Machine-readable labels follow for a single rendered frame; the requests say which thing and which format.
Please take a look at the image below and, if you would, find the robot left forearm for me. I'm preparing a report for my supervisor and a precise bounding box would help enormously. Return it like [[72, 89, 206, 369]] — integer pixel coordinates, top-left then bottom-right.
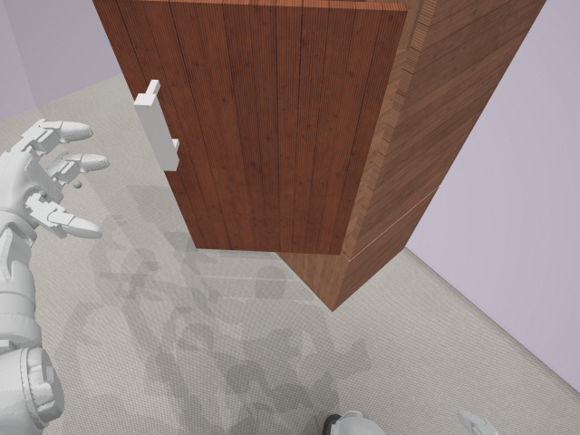
[[0, 210, 43, 355]]

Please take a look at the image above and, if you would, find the right robot hand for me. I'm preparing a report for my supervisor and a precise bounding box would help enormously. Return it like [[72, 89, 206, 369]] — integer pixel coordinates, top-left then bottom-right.
[[458, 410, 498, 435]]

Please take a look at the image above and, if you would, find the robot right shin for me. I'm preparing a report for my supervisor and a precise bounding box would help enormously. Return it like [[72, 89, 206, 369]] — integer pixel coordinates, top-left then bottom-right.
[[338, 411, 363, 421]]

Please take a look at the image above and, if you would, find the right robot foot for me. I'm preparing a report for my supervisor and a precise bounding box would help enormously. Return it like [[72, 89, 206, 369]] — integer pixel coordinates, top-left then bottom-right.
[[323, 414, 342, 435]]

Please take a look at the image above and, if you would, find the left robot hand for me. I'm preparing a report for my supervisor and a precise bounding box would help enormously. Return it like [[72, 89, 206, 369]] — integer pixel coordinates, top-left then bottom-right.
[[0, 119, 110, 239]]

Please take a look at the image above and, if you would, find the cupboard door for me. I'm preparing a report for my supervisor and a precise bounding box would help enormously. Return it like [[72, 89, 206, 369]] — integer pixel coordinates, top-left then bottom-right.
[[92, 0, 408, 255]]

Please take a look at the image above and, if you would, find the handle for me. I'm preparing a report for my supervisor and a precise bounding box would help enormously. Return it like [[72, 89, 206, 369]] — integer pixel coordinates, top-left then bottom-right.
[[133, 80, 179, 171]]

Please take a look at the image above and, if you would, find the robot left upper arm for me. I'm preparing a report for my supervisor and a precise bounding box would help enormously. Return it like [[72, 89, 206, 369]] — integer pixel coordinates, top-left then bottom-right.
[[0, 347, 64, 435]]

